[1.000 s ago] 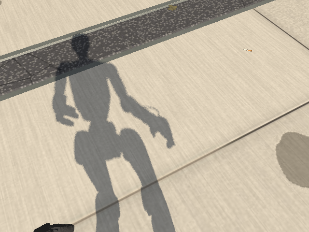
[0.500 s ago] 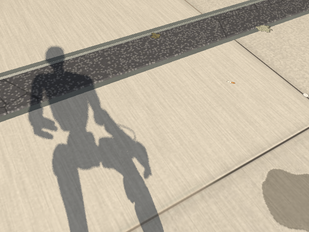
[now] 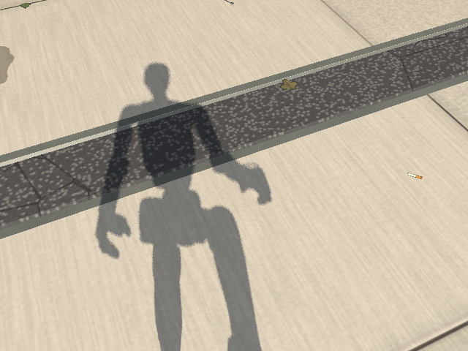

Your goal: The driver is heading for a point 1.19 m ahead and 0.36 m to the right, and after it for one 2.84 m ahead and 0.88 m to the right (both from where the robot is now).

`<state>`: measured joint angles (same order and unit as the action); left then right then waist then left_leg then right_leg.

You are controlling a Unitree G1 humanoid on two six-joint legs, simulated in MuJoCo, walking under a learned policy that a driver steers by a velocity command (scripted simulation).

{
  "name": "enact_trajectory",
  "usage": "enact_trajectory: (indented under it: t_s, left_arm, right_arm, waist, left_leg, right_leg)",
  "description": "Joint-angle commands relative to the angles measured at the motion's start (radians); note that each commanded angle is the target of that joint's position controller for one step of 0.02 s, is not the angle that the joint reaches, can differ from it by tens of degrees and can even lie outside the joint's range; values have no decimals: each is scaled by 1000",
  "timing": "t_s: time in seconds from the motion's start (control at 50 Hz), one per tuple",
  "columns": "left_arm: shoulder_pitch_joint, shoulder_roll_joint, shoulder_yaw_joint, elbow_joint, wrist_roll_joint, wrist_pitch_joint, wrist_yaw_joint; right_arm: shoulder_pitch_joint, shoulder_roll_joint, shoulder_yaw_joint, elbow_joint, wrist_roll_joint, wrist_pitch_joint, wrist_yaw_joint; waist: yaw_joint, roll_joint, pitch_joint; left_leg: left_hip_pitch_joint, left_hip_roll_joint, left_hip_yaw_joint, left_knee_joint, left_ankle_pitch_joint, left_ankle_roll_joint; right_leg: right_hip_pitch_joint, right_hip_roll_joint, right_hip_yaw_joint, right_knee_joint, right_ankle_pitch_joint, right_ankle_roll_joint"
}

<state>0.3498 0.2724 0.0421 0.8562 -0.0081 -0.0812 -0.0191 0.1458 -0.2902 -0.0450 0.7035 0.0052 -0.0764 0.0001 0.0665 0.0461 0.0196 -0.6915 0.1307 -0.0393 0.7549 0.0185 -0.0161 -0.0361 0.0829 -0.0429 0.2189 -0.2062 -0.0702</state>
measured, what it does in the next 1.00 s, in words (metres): walks ahead: left foot, then right foot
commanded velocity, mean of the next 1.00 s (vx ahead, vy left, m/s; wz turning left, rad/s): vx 0.50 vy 0.00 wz -0.15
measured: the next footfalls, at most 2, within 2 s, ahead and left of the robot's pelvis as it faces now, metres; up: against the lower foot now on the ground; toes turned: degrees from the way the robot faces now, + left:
left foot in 0.18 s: +0.31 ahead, +0.14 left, +0.00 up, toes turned +1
right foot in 0.72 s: +0.59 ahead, -0.11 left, +0.00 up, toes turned -5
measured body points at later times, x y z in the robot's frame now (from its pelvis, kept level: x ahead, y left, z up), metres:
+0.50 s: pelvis +0.29 +0.05 +0.00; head +0.31 +0.05 +0.45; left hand +0.46 +0.31 -0.10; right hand +0.33 -0.23 -0.12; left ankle +0.27 +0.14 -0.75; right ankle +0.43 -0.13 -0.68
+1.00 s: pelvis +0.57 -0.04 +0.00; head +0.59 -0.07 +0.45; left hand +0.66 +0.23 -0.11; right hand +0.70 -0.34 -0.10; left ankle +0.73 +0.13 -0.68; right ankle +0.55 -0.10 -0.75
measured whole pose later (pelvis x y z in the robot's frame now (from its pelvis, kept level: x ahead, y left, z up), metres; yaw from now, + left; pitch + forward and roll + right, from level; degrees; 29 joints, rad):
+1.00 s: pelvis +0.57 -0.04 +0.00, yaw -12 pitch +2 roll +1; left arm 0.34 0.27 0.05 0.79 -0.01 -0.06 -0.01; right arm 0.11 -0.31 -0.05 0.73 -0.02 -0.10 -0.01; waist 0.06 0.04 0.03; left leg -0.65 0.09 -0.09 0.84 -0.12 -0.05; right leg -0.17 0.11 0.09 0.31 -0.16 -0.10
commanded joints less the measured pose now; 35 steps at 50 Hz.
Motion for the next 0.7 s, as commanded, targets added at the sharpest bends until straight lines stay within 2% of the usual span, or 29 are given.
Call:
enact_trajectory:
  t_s: [0.02,0.06,0.12,0.14,0.16,0.18,0.2,0.22,0.24,0.26,0.28,0.3,0.32,0.34,0.38,0.44,0.52,0.58,0.64,0.66,0.68,0.7]
  left_arm:
    - [-1,180,38,-47,-11,-8,11]
    - [35,185,40,-27,-15,5,14]
    - [49,197,46,-8,-15,25,21]
    - [39,208,49,-9,-14,30,23]
    - [22,215,50,-11,-11,36,25]
    - [13,197,41,-17,-5,42,28]
    - [29,141,17,-46,22,39,31]
    - [169,21,-16,-50,10,17,17]
    - [79,141,8,-42,-13,-3,10]
    - [-23,179,21,-78,-36,-16,5]
    - [-74,163,16,-89,-31,-21,9]
    - [-95,153,20,-91,-14,-19,10]
    - [-70,141,21,-86,-11,-10,9]
    - [-47,122,18,-78,-10,1,10]
    - [-48,95,12,-76,-4,20,14]
    - [-155,83,7,-110,7,23,16]
    - [-290,63,-2,-139,3,8,3]
    - [-353,73,-2,-161,-8,3,-11]
    - [-378,91,3,-184,-11,4,-28]
    - [-365,99,6,-185,-11,4,-32]
    - [-322,115,15,-179,-9,5,-33]
    - [-220,139,32,-153,-6,6,-31]
  right_arm:
    - [-112,-28,3,-86,9,-23,19]
    - [-160,-38,2,-108,12,-28,33]
    - [-167,-62,-6,-124,10,-29,48]
    - [-129,-80,-14,-117,8,-28,47]
    - [-40,-107,-29,-95,7,-27,44]
    - [112,-152,-52,-51,5,-25,34]
    - [291,-225,-71,-21,-6,-18,21]
    - [303,-268,-77,-3,-6,-18,29]
    - [293,-157,-51,-16,5,-18,28]
    - [219,-132,-40,-21,4,-18,24]
    - [157,-126,-37,-26,-2,-17,23]
    - [115,-105,-32,-28,-8,-18,26]
    - [95,-91,-27,-28,-17,-23,27]
    - [87,-85,-27,-24,-15,-29,29]
    - [87,-98,-31,-4,-5,-40,29]
    - [114,-127,-39,25,-5,-37,16]
    - [163,-154,-43,61,4,-25,6]
    - [205,-170,-49,96,8,-15,4]
    - [208,-177,-57,121,11,-2,-3]
    - [200,-181,-61,125,11,4,-6]
    - [183,-188,-63,123,10,10,-10]
    - [160,-187,-62,118,9,19,-15]
  waist:
    - [11,-80,61]
    - [20,-80,72]
    - [-6,-94,50]
    - [-33,-110,20]
    - [-87,-120,-42]
    - [-164,-105,-147]
    - [-214,13,-308]
    - [-124,271,-422]
    - [-177,143,-368]
    - [-168,93,-215]
    - [-138,2,-134]
    - [-110,-20,-75]
    - [-77,9,-70]
    - [-60,20,-69]
    - [-44,19,-42]
    - [-66,4,7]
    - [-117,4,32]
    - [-140,14,43]
    - [-130,15,48]
    - [-118,20,40]
    - [-90,30,11]
    - [-32,25,-54]
  left_leg:
    - [69,-35,33,-151,116,6]
    - [42,-46,24,-205,99,23]
    - [63,-69,25,-251,-15,61]
    - [129,-93,42,-254,-63,76]
    - [260,-126,71,-269,-80,100]
    - [493,-129,79,-276,-50,134]
    - [818,67,-144,-224,-13,199]
    - [1111,266,-638,-348,-259,359]
    - [1080,239,-663,-423,-371,318]
    - [948,209,-506,-447,-320,280]
    - [808,172,-404,-470,-198,263]
    - [699,136,-326,-500,-100,258]
    - [632,114,-280,-530,-55,254]
    - [595,100,-249,-559,-39,261]
    - [534,92,-184,-603,1,273]
    - [523,73,-112,-641,9,268]
    - [535,39,-28,-643,-14,227]
    - [625,82,-17,-623,-40,218]
    - [737,135,0,-571,8,192]
    - [764,143,14,-539,77,180]
    - [779,137,36,-475,227,163]
    - [765,105,81,-338,395,137]
  right_leg:
    - [-74,-262,118,-101,244,-139]
    - [13,-297,128,-73,267,-135]
    - [127,-336,137,10,396,-110]
    - [145,-334,132,65,532,-100]
    - [143,-312,111,181,698,-85]
    - [69,-261,73,373,737,-55]
    - [-154,-197,37,696,424,-22]
    - [-544,-7,82,1005,-332,31]
    - [-654,-58,187,1089,-366,21]
    - [-705,-105,158,1085,-276,13]
    - [-679,-153,129,1040,-189,18]
    - [-650,-182,121,981,-137,29]
    - [-589,-206,129,953,-99,37]
    - [-556,-212,125,927,-84,47]
    - [-553,-222,110,867,-59,70]
    - [-613,-230,102,697,88,98]
    - [-557,-189,63,443,287,98]
    - [-567,-175,61,366,300,78]
    - [-592,-165,71,333,195,29]
    - [-571,-153,62,328,147,12]
    - [-502,-127,37,321,111,-8]
    - [-357,-86,-1,299,115,-31]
